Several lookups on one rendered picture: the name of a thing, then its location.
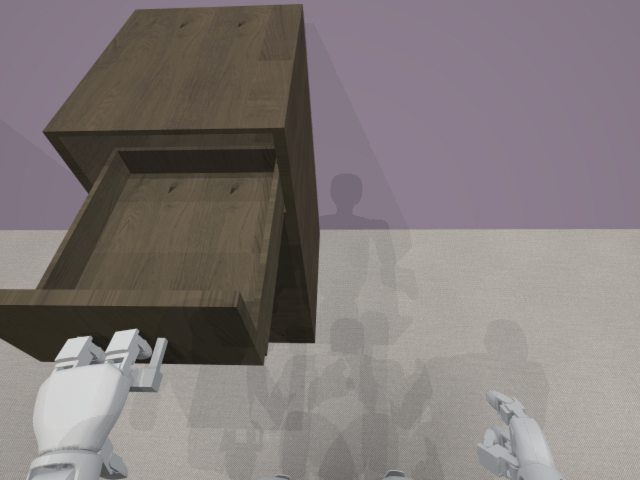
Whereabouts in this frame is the handle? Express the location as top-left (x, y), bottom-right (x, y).
top-left (77, 337), bottom-right (168, 392)

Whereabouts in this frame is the robot left forearm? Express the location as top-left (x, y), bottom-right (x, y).
top-left (26, 450), bottom-right (103, 480)

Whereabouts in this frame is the cabinet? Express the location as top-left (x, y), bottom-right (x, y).
top-left (42, 4), bottom-right (320, 343)

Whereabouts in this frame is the drawer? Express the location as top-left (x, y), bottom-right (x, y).
top-left (0, 145), bottom-right (284, 366)

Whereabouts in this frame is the right robot hand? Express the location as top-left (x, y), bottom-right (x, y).
top-left (477, 390), bottom-right (556, 480)

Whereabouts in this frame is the robot right shin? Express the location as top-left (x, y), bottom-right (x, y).
top-left (383, 470), bottom-right (405, 479)

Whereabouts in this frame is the left robot hand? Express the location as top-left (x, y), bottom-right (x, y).
top-left (33, 329), bottom-right (152, 480)

